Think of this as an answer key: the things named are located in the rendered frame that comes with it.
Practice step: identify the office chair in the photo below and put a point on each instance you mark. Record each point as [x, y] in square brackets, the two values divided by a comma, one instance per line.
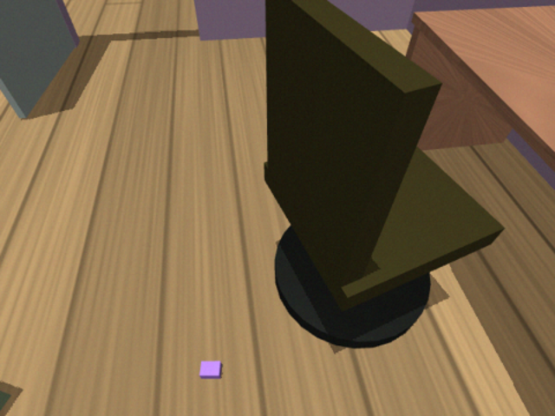
[371, 214]

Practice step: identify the desk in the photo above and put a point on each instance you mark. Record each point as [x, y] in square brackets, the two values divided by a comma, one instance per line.
[497, 68]

